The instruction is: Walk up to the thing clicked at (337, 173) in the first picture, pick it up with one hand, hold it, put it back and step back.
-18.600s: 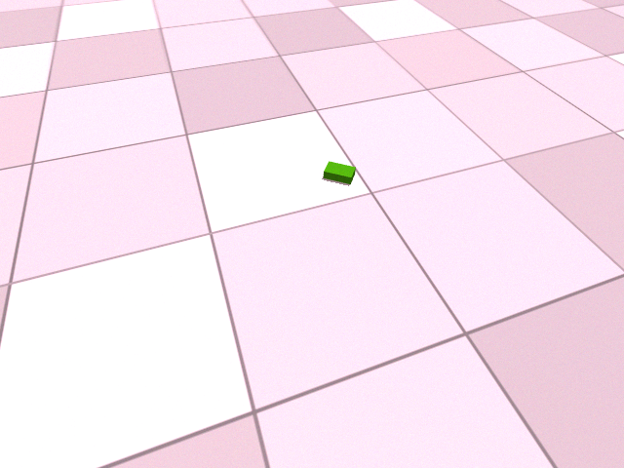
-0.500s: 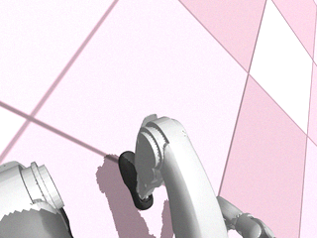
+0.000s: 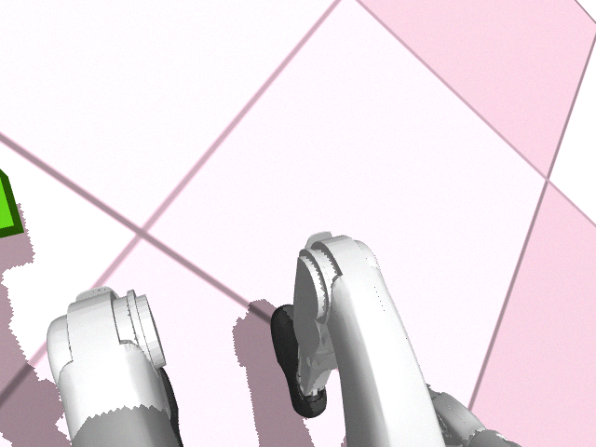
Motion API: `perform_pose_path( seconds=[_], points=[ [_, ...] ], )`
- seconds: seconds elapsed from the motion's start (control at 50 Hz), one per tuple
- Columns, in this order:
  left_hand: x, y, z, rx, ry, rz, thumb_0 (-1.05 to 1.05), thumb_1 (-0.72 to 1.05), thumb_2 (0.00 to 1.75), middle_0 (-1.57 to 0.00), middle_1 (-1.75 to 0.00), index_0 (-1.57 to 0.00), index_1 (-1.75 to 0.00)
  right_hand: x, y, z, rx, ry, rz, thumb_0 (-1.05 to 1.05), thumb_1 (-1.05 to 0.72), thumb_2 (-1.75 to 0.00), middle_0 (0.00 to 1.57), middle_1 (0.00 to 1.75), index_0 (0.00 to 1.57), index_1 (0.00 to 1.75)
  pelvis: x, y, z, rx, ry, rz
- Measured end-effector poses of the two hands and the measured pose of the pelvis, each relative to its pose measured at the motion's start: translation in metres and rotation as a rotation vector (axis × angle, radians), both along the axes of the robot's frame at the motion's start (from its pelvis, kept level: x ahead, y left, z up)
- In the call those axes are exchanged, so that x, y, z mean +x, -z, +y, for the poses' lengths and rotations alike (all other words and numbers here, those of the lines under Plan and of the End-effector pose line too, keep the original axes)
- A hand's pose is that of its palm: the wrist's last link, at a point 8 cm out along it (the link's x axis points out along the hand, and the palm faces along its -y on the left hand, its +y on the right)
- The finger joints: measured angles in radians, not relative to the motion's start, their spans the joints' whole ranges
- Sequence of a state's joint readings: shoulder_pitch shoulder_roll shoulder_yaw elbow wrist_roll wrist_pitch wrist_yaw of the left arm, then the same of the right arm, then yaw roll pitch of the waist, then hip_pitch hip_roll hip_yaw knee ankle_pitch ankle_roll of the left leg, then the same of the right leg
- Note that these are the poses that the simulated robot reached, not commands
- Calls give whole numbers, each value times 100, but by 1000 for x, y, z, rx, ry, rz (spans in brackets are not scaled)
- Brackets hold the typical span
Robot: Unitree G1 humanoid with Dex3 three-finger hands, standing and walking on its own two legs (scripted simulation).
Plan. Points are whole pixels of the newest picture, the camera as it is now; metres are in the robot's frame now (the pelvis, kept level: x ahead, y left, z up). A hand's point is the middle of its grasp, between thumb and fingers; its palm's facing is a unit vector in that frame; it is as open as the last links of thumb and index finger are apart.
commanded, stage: settle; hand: left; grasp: from above
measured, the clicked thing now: out of the picture +0.43 +0.36 -0.22
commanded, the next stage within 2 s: lift in 0.28 s
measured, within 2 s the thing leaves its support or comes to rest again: neither
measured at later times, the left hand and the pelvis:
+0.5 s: hand out of the picture +0.43 +0.34 -0.13, palm faces -0.42 -0.09 -0.90, open 11.0 cm; pelvis -0.01 -0.01 +0.02, yaw +4 degrees
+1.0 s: hand out of the picture +0.37 +0.34 +0.01, palm faces -0.43 -0.11 -0.89, open 11.0 cm; pelvis -0.01 +0.00 +0.12, yaw +7 degrees
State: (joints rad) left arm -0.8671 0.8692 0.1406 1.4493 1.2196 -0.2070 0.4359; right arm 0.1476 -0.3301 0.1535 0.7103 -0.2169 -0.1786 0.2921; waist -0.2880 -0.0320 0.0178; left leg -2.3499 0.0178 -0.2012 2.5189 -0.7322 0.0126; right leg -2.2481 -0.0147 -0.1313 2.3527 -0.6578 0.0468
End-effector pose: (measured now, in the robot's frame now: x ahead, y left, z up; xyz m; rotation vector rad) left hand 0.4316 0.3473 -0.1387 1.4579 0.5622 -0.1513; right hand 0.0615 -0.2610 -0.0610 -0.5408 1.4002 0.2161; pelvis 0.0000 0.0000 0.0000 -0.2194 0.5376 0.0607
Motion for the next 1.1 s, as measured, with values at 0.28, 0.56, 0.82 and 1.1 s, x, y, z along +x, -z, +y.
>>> perform_pose_path(
  seconds=[0.28,0.56,0.82,1.1],
  points=[
    [3,-42,-14,-13,87,-3,-3,-11,56,-55,-66,-63,-55,6,2,-18,-51,65,-68,0,-91,-90,20,30,20,30,-9,-7,-7,45,-17,-5],
    [-5,-74,-4,22,30,-7,-3,-12,57,-56,-65,-64,-55,4,4,-10,-18,155,-28,0,-92,-90,20,30,20,30,-5,-26,-7,66,-36,55],
    [-33,-151,-5,-11,60,6,-3,-13,57,-57,-64,-65,-54,35,-33,-15,-31,195,-128,0,-92,-90,20,30,20,30,-9,-72,-6,83,-52,67],
    [-78,-248,-15,-31,60,-11,-3,-12,56,-56,-64,-63,-55,78,-106,1,3,217,-280,0,-91,-90,20,30,20,30,-10,-147,-4,104,-68,30]
  ],
)
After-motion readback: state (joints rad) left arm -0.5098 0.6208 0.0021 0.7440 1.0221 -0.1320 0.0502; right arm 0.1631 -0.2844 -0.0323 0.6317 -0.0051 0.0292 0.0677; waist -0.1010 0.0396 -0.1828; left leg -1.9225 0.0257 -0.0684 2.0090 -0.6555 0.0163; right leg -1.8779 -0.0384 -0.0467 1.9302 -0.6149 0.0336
